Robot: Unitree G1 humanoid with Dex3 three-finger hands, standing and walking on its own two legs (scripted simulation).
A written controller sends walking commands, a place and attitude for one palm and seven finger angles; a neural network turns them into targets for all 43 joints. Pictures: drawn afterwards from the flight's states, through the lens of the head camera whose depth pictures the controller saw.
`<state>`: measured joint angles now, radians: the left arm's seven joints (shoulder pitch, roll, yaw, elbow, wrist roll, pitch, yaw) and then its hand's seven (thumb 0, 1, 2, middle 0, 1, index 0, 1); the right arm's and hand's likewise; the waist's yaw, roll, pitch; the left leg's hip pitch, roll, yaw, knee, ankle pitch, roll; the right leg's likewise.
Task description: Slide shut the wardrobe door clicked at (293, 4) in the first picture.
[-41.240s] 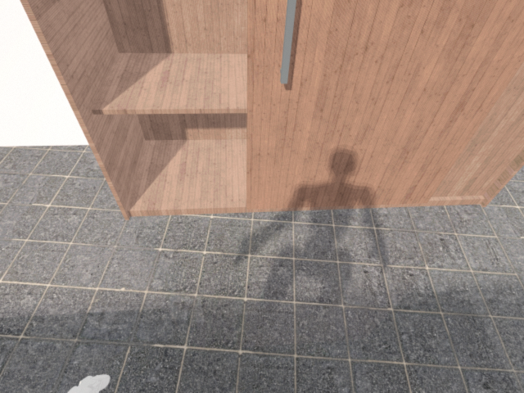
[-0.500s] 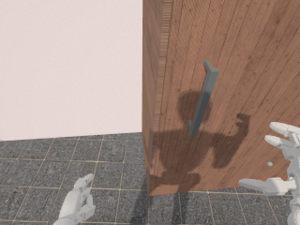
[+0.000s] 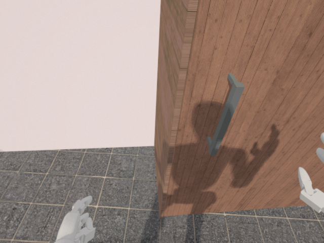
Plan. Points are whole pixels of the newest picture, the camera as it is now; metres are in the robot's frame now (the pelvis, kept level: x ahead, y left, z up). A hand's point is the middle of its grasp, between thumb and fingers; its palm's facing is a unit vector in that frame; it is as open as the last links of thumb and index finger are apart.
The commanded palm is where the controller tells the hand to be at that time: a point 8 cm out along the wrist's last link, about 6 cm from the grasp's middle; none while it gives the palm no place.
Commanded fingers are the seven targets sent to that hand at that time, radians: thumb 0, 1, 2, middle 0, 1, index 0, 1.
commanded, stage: draw the hand back to the body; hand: right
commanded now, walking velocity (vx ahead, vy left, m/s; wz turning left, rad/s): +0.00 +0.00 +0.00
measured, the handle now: (220, 119) +0.42 -0.17 +0.10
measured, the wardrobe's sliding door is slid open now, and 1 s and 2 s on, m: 0.00 0.00 0.00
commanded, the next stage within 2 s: step back with the hand held close in 0.38 s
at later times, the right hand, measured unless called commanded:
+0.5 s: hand (311, 191) +0.18 -0.26 +0.16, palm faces +0.47 +0.81 -0.37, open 7.4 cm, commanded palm +0.13 -0.30 +0.17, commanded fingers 0.00 -0.90 -0.90 0.20 0.30 0.20 0.30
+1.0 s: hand out of the picture +0.15 -0.29 +0.16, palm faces +0.41 +0.78 -0.48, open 7.4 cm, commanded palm +0.09 -0.33 +0.17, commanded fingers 0.00 -0.90 -0.90 0.20 0.30 0.20 0.30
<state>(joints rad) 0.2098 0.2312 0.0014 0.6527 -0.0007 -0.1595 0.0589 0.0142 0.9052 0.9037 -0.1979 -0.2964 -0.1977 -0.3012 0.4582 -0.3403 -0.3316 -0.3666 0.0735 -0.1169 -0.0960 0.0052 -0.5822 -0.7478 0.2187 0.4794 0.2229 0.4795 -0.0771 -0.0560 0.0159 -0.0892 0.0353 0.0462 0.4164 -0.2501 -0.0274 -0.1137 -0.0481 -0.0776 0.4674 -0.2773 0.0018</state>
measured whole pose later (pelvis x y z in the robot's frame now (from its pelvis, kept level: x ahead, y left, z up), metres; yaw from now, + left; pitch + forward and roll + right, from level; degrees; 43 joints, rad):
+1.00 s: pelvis -0.06 -0.03 -0.01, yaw +2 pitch -1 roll +1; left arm 0.22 0.20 0.01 0.55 0.00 -0.08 0.07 0.01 0.91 0.90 -0.20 -0.30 -0.20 -0.30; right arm 0.51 -0.42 -0.46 -0.49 0.03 -0.25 -0.13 0.01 -0.89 -0.90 0.21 0.30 0.22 0.30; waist -0.02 0.02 0.05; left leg -0.33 0.06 -0.02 0.55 -0.20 -0.07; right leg -0.34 -0.03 -0.13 0.60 -0.25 -0.06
